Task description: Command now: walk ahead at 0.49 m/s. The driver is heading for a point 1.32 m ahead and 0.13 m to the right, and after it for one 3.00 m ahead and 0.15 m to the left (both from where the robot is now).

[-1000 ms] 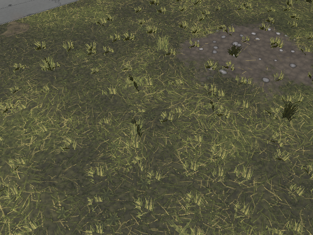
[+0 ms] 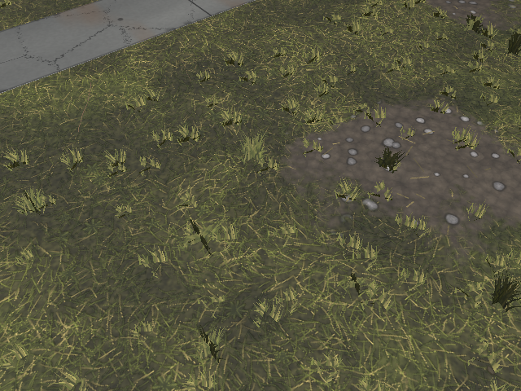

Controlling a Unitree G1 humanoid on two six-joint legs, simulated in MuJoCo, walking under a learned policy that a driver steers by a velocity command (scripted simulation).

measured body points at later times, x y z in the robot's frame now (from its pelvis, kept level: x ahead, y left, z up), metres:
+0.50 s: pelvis +0.28 -0.08 +0.00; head +0.30 -0.10 +0.45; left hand +0.33 +0.18 -0.13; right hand +0.37 -0.35 -0.14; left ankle +0.29 +0.08 -0.66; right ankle +0.30 -0.17 -0.74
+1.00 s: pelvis +0.56 -0.01 -0.01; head +0.58 +0.00 +0.44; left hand +0.60 +0.26 -0.15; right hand +0.66 -0.27 -0.13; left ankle +0.61 +0.07 -0.74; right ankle +0.47 -0.16 -0.65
